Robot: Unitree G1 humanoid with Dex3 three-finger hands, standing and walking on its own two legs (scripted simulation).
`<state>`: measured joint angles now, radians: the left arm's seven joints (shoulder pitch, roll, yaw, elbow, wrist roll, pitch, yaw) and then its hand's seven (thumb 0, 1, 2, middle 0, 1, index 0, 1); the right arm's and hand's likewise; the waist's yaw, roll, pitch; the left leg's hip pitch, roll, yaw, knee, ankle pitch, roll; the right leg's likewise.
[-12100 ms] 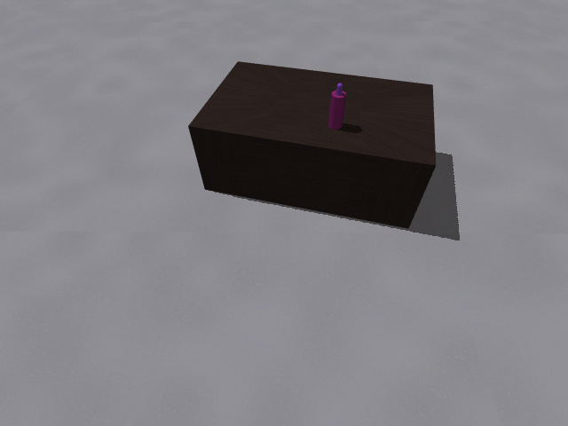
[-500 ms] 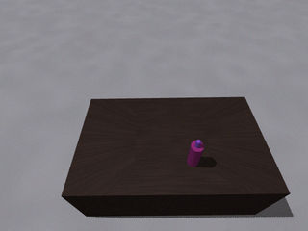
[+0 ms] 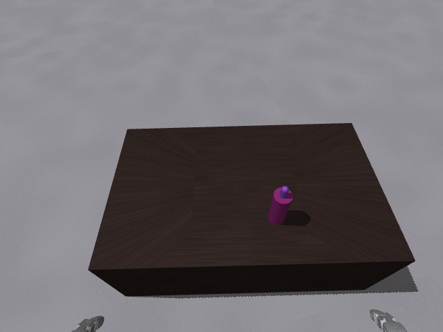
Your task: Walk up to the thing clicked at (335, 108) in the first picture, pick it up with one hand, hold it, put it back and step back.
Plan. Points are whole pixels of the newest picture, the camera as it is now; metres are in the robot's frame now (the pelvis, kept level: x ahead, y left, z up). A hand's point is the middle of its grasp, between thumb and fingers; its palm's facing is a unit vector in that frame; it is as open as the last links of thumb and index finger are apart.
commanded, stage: go down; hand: right
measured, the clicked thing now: (280, 203) +0.51 -0.15 -0.29
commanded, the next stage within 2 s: none
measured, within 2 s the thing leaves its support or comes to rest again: neither
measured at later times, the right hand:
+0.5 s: hand out of the picture +0.15 -0.26 -0.16, palm faces +0.02 +0.94 -0.33, open 16.8 cm
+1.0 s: hand (367, 323) +0.16 -0.26 -0.15, palm faces +0.05 +0.94 -0.33, open 17.5 cm
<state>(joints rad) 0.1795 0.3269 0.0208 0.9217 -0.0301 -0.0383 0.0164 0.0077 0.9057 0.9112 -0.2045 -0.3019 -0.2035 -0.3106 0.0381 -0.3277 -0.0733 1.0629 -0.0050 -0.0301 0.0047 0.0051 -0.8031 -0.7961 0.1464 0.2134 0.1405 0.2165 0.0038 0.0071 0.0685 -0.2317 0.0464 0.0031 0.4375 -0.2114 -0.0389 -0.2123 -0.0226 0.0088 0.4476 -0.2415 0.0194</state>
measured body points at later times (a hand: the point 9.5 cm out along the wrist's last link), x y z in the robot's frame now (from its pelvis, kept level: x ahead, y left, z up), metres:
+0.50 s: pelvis +0.00 +0.00 -0.02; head +0.06 -0.01 +0.42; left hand +0.15 +0.25 -0.12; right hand +0.15 -0.31 -0.13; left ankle +0.01 +0.14 -0.74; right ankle +0.00 -0.13 -0.74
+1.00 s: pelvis +0.02 +0.00 -0.05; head +0.07 -0.01 +0.40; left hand +0.17 +0.25 -0.13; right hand +0.16 -0.31 -0.12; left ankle +0.01 +0.14 -0.74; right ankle +0.00 -0.13 -0.74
